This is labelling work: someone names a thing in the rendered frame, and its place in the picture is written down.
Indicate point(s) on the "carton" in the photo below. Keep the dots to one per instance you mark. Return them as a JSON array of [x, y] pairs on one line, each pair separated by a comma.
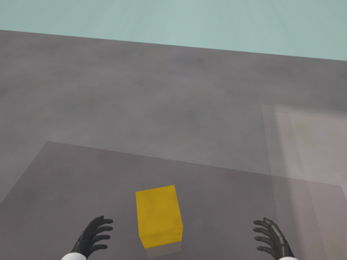
[[159, 218]]

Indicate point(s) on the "right robot hand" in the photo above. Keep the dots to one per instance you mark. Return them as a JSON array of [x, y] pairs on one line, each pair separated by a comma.
[[280, 247]]

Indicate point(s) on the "left robot hand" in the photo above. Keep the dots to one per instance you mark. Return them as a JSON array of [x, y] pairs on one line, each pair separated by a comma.
[[84, 244]]

